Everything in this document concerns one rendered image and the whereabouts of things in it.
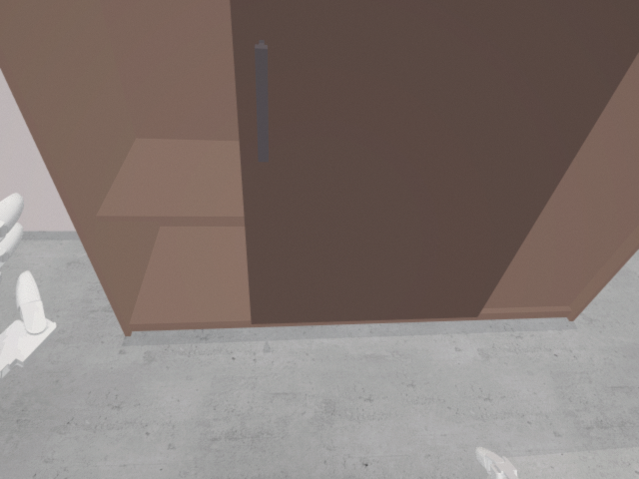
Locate wardrobe door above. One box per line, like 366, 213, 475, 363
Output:
484, 53, 639, 308
230, 0, 639, 324

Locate left robot hand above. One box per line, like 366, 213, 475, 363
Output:
0, 193, 56, 383

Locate handle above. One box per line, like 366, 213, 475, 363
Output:
255, 40, 269, 162

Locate right robot hand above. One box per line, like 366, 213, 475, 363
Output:
475, 447, 518, 479

